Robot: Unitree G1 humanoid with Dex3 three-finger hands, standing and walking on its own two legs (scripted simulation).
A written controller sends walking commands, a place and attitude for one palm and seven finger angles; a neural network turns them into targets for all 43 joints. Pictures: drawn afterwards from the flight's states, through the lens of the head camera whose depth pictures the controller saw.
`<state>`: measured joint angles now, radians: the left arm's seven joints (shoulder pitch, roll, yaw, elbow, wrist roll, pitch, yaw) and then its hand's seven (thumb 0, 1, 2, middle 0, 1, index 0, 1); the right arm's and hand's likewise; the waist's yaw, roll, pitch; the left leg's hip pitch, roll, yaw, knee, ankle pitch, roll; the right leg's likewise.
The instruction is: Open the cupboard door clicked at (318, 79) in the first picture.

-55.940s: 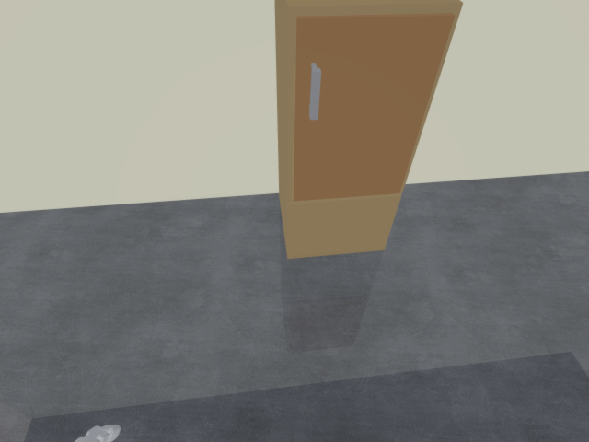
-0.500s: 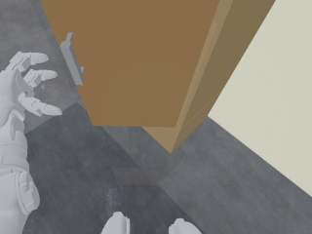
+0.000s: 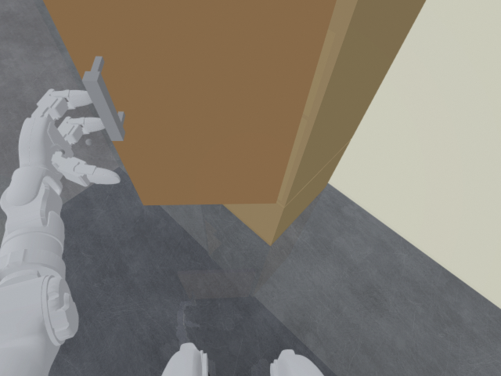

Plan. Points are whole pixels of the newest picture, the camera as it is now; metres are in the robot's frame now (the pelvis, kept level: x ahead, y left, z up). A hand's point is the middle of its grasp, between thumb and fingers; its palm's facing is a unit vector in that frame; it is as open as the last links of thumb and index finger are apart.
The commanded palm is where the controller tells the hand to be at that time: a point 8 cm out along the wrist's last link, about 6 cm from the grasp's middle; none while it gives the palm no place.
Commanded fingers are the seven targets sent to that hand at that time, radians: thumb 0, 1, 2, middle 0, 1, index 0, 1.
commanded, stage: slide the fingers in behind the handle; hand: left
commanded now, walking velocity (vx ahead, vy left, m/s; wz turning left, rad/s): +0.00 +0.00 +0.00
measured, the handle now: (108, 101) +0.55 +0.22 +0.08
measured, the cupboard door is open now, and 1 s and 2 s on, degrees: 45 47 46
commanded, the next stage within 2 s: move the hooked fingers beside the handle in 0.98 s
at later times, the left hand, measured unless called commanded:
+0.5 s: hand (93, 146) +0.45 +0.23 +0.08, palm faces +0.09 -1.00 +0.01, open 14.4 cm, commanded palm +0.42 +0.24 +0.08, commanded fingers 0.00 -0.50 0.30 -0.30 -1.20 -0.30 -1.20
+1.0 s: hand (97, 150) +0.44 +0.22 +0.08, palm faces +0.12 -0.99 -0.01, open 14.6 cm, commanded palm +0.43 +0.23 +0.08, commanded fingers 0.00 -0.50 0.30 -0.30 -1.20 -0.30 -1.20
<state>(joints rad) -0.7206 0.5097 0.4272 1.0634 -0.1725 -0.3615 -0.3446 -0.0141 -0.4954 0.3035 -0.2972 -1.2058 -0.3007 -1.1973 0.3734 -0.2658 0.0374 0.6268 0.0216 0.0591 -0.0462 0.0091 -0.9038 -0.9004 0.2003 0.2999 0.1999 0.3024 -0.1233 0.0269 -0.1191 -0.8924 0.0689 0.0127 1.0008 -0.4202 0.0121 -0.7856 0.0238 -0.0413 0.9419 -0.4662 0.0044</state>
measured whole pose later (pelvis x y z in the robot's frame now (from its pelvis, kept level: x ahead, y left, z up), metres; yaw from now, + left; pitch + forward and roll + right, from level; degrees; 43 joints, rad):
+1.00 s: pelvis +0.00 +0.00 +0.00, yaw +3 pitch +16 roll -3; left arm -0.72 0.36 0.21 1.01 -0.20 -0.39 -0.16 -0.01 -0.50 0.30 -0.17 -1.19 -0.17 -1.18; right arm 0.33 -0.26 0.01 0.69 0.01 0.01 -0.02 0.01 -0.90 -0.90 0.20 0.30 0.20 0.30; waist -0.05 0.04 -0.11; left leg -0.86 0.03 -0.03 0.99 -0.41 0.01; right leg -0.73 -0.01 -0.09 0.93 -0.48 0.01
